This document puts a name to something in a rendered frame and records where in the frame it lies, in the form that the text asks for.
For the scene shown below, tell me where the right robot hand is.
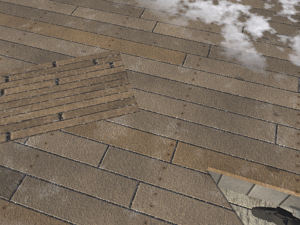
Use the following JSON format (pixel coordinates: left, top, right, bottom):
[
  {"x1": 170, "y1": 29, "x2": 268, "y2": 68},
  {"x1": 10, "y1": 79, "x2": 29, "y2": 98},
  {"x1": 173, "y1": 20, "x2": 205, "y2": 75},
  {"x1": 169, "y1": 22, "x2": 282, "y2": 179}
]
[{"x1": 251, "y1": 206, "x2": 300, "y2": 225}]

